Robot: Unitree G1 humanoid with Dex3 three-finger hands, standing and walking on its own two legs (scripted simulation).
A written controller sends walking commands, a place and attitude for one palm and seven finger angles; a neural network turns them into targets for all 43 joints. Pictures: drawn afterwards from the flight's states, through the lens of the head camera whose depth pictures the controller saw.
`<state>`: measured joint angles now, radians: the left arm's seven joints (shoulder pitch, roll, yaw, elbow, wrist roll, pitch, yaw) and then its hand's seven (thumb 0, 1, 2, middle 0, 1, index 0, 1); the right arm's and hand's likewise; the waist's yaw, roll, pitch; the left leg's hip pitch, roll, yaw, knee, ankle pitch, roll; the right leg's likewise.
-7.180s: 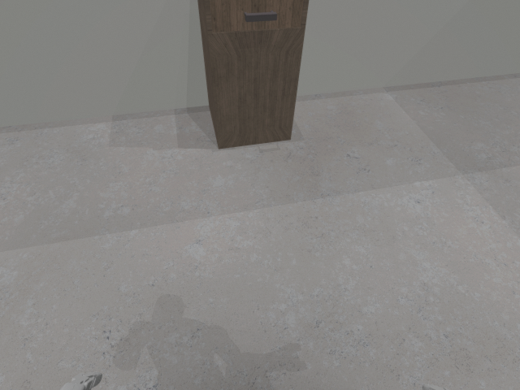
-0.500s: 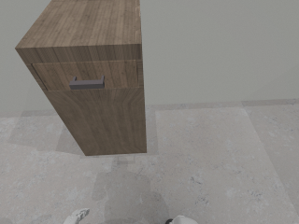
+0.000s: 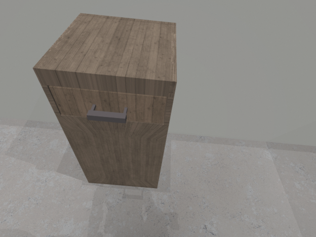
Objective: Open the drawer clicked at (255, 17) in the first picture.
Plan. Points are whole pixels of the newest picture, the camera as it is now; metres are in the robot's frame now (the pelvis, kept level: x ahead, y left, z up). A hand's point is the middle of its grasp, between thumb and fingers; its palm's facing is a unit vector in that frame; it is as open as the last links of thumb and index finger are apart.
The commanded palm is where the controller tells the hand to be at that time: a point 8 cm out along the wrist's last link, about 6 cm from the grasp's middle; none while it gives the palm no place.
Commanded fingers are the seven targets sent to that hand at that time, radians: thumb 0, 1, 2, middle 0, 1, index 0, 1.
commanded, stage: come to a stop and stand still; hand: left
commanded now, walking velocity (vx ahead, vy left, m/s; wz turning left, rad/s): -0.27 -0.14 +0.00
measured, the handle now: (108, 112) +0.50 +0.23 -0.04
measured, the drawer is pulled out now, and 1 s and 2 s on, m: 0.00 0.00 0.00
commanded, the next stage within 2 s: look again from close up in 1.40 s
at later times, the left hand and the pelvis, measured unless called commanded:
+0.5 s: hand out of the picture +0.02 +0.12 -0.15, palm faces +0.02 -0.96 -0.27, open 7.3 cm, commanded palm none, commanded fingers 0.00 0.90 0.90 -0.20 -0.30 -0.20 -0.30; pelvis -0.03 -0.07 +0.01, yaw -1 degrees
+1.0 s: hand out of the picture -0.04 +0.18 -0.18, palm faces +0.04 -0.98 -0.20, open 7.4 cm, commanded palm none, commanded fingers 0.00 0.90 0.90 -0.20 -0.30 -0.20 -0.30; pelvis -0.06 +0.00 -0.01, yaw +0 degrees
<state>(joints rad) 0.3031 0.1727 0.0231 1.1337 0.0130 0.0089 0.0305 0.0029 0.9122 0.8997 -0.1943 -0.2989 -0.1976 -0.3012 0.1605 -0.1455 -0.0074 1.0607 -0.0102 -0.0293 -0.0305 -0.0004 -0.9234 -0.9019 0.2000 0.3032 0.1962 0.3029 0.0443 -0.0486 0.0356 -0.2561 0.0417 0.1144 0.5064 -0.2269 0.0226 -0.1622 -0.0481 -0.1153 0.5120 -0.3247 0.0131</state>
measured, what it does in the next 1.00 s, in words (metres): steps on the spot: right foot, then left foot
